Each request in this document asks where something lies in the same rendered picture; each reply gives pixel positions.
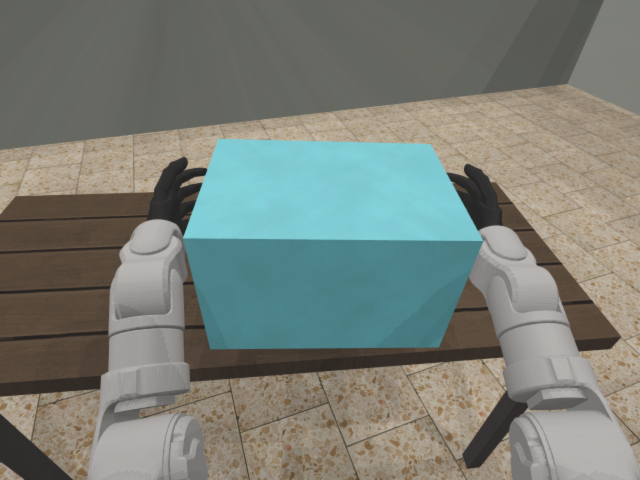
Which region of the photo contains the robot right forearm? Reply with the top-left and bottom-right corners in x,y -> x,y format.
469,225 -> 640,480

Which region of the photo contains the robot right hand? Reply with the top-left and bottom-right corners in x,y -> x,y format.
447,164 -> 503,231

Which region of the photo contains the carton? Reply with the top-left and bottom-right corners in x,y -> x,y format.
183,139 -> 483,349

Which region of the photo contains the robot left hand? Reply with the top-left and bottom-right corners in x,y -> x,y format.
147,157 -> 207,235

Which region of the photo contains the left robot upper arm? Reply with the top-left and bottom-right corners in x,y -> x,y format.
90,412 -> 208,480

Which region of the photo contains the table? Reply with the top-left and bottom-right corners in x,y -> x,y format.
0,182 -> 621,480

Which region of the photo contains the right robot upper arm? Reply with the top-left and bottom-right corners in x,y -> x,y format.
509,410 -> 638,480

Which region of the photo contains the robot left forearm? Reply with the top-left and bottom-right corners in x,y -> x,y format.
87,219 -> 190,480

